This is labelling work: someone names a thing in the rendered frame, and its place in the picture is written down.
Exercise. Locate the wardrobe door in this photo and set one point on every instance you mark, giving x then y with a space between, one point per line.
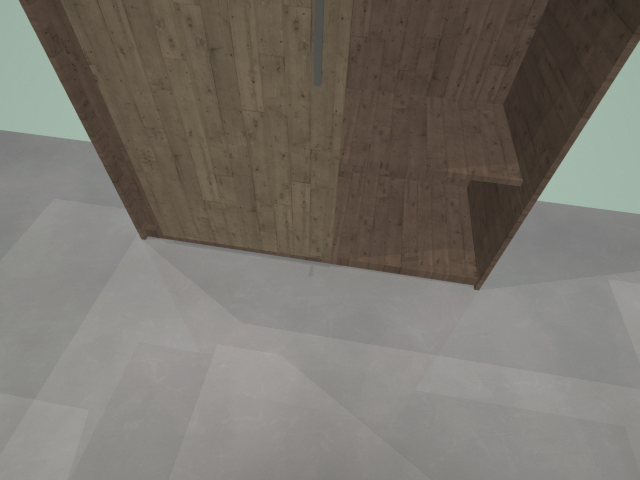
215 104
75 53

